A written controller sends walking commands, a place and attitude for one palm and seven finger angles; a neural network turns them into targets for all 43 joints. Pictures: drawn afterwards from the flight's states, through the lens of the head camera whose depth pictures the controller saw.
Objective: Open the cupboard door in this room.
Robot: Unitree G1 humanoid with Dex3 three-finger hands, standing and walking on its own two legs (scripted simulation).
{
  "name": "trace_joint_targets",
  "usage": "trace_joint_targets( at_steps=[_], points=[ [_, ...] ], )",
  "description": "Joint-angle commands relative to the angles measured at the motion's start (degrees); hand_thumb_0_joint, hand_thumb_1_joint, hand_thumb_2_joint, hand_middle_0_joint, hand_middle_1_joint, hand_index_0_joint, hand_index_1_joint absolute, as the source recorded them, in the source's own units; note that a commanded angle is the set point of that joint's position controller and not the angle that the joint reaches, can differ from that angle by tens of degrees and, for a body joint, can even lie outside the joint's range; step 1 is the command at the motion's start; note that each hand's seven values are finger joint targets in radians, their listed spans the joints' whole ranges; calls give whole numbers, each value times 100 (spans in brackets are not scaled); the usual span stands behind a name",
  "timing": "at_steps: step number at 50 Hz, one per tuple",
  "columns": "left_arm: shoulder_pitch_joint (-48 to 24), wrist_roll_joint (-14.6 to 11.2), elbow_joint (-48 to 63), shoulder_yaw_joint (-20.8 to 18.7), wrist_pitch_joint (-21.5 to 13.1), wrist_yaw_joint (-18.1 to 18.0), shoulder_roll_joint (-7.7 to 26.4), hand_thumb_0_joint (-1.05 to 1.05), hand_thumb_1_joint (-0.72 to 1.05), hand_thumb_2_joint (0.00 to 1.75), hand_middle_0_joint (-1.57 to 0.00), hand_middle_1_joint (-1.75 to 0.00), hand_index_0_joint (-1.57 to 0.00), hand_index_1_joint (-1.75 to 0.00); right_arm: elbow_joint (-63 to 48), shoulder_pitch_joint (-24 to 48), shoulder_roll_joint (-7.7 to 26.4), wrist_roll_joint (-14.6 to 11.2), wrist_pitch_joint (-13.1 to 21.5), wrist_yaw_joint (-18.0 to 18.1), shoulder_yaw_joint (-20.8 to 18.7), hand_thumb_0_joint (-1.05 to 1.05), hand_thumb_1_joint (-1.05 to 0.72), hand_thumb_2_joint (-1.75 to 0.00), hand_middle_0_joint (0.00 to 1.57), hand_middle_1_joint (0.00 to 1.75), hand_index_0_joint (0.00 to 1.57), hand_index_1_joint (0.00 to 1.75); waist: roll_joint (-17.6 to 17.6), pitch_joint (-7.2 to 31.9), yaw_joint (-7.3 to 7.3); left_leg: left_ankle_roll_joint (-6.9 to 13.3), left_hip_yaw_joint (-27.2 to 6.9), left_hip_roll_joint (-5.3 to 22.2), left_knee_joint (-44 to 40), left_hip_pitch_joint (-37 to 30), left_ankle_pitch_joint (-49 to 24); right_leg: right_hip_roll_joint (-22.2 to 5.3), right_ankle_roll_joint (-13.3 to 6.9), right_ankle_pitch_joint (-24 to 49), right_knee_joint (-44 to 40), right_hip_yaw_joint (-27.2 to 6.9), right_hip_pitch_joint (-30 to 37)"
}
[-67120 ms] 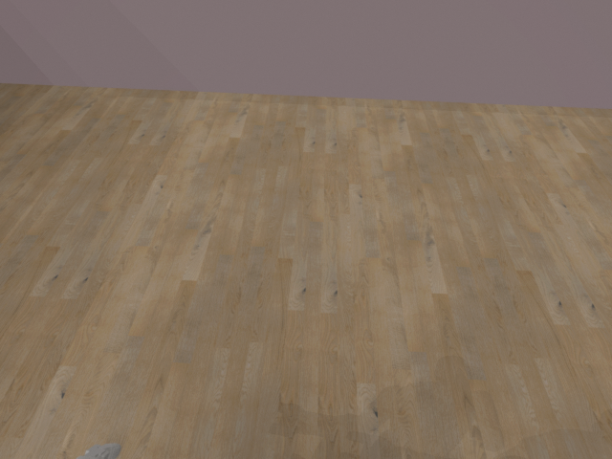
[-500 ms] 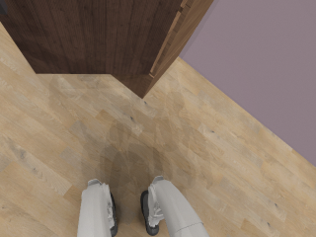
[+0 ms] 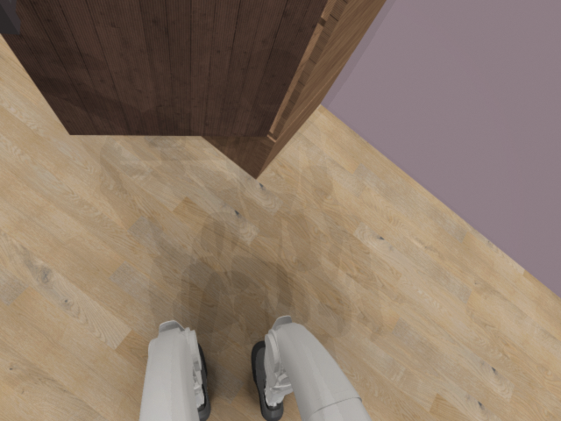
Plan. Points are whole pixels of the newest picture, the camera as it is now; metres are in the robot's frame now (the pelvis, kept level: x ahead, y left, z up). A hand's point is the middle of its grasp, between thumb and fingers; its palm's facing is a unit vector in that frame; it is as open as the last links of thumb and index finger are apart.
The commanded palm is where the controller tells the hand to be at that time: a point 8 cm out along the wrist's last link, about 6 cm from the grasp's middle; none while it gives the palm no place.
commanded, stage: slide the fingers in behind the handle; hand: left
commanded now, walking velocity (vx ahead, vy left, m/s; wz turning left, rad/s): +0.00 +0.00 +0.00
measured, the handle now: out of the picture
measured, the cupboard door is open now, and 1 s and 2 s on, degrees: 43 42 42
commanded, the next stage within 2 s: close the thumb around the handle in 1.10 s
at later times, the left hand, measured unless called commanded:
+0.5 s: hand out of the picture +0.56 +0.29 +0.08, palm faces +0.10 -0.99 -0.01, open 14.8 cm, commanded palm +0.58 +0.25 +0.08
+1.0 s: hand out of the picture +0.58 +0.24 +0.09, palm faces +0.05 -1.00 -0.02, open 14.0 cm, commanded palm +0.57 +0.25 +0.08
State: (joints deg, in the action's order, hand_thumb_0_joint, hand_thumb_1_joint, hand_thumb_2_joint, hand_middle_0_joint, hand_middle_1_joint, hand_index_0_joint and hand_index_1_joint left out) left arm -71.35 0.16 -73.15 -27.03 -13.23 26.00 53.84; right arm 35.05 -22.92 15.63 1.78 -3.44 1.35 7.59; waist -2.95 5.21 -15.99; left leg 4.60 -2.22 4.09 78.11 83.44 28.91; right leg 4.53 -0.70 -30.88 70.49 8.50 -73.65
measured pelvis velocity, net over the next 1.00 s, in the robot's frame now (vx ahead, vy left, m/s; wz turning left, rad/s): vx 0.00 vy -0.01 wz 0.01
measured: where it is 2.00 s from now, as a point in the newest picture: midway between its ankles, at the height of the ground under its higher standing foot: (233, 394)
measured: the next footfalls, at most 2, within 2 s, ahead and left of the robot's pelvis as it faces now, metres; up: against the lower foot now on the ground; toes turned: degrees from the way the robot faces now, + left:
none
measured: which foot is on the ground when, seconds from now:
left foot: down 0.00-1.00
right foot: down 0.00-1.00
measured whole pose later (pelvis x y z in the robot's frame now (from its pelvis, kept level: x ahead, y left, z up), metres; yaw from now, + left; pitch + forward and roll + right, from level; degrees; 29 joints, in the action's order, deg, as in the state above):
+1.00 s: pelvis +0.00 -0.01 +0.01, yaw +1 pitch +32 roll -8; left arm -68.1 -0.7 -74.5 -26.7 -17.3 19.9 45.3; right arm 36.5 -23.7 14.9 1.7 -3.3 -0.7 6.3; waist -4.4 5.7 -15.0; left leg 3.6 -0.9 4.3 76.3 79.8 28.9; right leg 4.7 -1.7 -31.4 70.6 7.0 -71.5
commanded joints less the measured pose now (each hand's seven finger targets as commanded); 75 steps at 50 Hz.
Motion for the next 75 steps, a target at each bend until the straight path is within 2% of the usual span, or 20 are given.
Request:
trace_joint_targets(
  at_steps=[1,4,6,13,20,26,28,31,33,38,40,44,48,49,52,56,60,64,70,75],
  points=[
    [-2591,-184,1290,249,-384,29,810,0,-50,30,-30,-120,-30,-120,129,-1438,1421,-6,22,111,-551,0,-90,-90,20,30,20,30,-2168,3313,-239,-368,-1110,191,-881,-5064,-2608,69,-141,1385,-694,-233,-460],
    [-2628,-171,1353,208,-440,-44,812,0,-50,30,-30,-120,-30,-120,165,-1462,1409,8,39,94,-562,0,-90,-90,20,30,20,30,-2252,3425,-193,-369,-1106,170,-861,-5134,-2718,58,-167,1399,-679,-257,-436],
    [-2730,-185,1327,446,-433,-70,464,0,-50,30,-30,-120,-30,-120,217,-1440,1389,13,47,78,-584,0,-90,-90,20,30,20,30,-2239,3348,-255,-392,-1136,174,-884,-5218,-2703,55,-161,1399,-714,-237,-510],
    [-2734,-238,1311,662,-470,-177,29,0,-50,30,-30,-120,-30,-120,299,-1430,1363,20,57,26,-630,0,-90,-90,20,30,20,30,-2070,3323,-299,-365,-1094,130,-911,-5223,-2642,68,-176,1395,-796,-252,-425],
    [-2983,-267,1650,896,-596,-298,-409,0,-50,30,-30,-120,-30,-120,383,-1423,1322,57,104,-35,-692,0,-90,-90,20,30,20,30,-2386,3564,-296,-430,-1176,124,-930,-5645,-2951,42,-199,1454,-798,-256,-534],
    [-2992,-299,1605,1098,-631,-399,-837,0,-50,30,-30,-120,-30,-120,446,-1397,1287,63,136,-85,-744,0,-90,-90,20,30,20,30,-2216,3507,-336,-415,-1192,89,-982,-5641,-2761,49,-208,1402,-839,-249,-541],
    [-2970,-323,1466,946,-602,-463,-720,0,-50,30,-30,-120,-30,-120,438,-1404,1286,67,140,-72,-737,0,-90,-90,20,30,20,30,-2024,3430,-350,-362,-1108,70,-966,-5401,-2606,48,-208,1399,-848,-260,-397],
    [-2739,-271,1340,311,-605,-663,16,0,-50,30,-30,-120,-30,-120,309,-1458,1285,98,137,-93,-665,0,-90,-90,20,30,20,30,-1942,3506,-121,-310,-924,26,-912,-5019,-2703,50,-210,1441,-811,-312,18],
    [-2509,-144,1264,395,-647,-803,-72,0,-50,30,-30,-120,-30,-120,215,-1388,1234,91,132,-135,-635,0,-90,-90,20,30,20,30,-1862,3376,-87,-293,-841,17,-899,-4781,-2575,56,-193,1410,-814,-340,103],
    [-2533,-45,1279,118,-843,-907,381,0,-50,30,-30,-120,-30,-120,126,-1383,1263,72,99,-158,-627,0,-90,-90,20,30,20,30,-1597,3429,-98,-243,-751,15,-852,-4417,-2458,79,-156,1470,-785,-403,454],
    [-2362,-78,1309,-36,-894,-810,579,0,-50,30,-30,-120,-30,-120,91,-1390,1280,50,83,-155,-627,0,-90,-90,20,30,20,30,-1635,3607,-1,-250,-734,16,-853,-4464,-2592,89,-166,1556,-757,-418,584],
    [-2052,-204,1029,-23,-798,-615,448,0,-50,30,-30,-120,-30,-120,90,-1404,1267,-6,52,-121,-635,0,-90,-90,20,30,20,30,-1402,3383,-23,-201,-662,11,-858,-4232,-2450,95,-139,1553,-813,-453,644],
    [-2162,-224,1033,-90,-722,-582,635,0,-50,30,-30,-120,-30,-120,107,-1424,1283,-20,49,-67,-623,0,-90,-90,20,30,20,30,-1216,3309,-55,-164,-580,14,-823,-3885,-2205,82,-94,1483,-850,-494,780],
    [-2145,-213,1054,-207,-769,-581,796,0,-50,30,-30,-120,-30,-120,97,-1453,1293,-19,60,-56,-612,0,-90,-90,20,30,20,30,-1309,3401,-7,-163,-591,5,-806,-3935,-2300,78,-111,1517,-797,-504,768],
    [-2170,-215,1043,6,-770,-565,539,0,-50,30,-30,-120,-30,-120,127,-1442,1270,-16,61,-60,-629,0,-90,-90,20,30,20,30,-1384,3353,-63,-171,-558,12,-763,-3969,-2385,80,-97,1591,-819,-511,697],
    [-2113,-201,1004,-155,-752,-527,844,0,-50,30,-30,-120,-30,-120,115,-1449,1285,-27,42,-35,-607,0,-90,-90,20,30,20,30,-1385,3379,-16,-155,-500,5,-713,-3792,-2455,71,-87,1724,-776,-537,888],
    [-2172,-195,1166,-67,-745,-542,676,0,-50,30,-30,-120,-30,-120,128,-1453,1287,-30,24,-45,-644,0,-90,-90,20,30,20,30,-1618,3509,-3,-202,-588,28,-723,-4226,-2650,72,-107,1706,-752,-480,615],
    [-2472,-208,1384,69,-756,-578,507,0,-28,40,-32,-122,-32,-122,186,-1446,1279,-16,37,-35,-663,0,-90,-90,20,30,20,30,-1718,3553,-93,-208,-649,45,-726,-4452,-2674,65,-117,1663,-754,-464,441],
    [-2353,-218,1467,68,-778,-636,425,0,6,54,-34,-126,-34,-126,204,-1453,1294,2,38,-54,-684,0,-90,-90,20,30,20,30,-1827,3748,-24,-253,-705,39,-760,-4766,-3006,64,-130,1799,-775,-442,461],
    [-2123,-259,1294,34,-729,-649,360,0,34,66,-36,-129,-36,-129,195,-1442,1286,-4,20,-61,-683,0,-90,-90,20,30,20,30,-1602,3556,-25,-236,-657,35,-793,-4634,-2988,69,-116,1872,-832,-448,573]
  ],
)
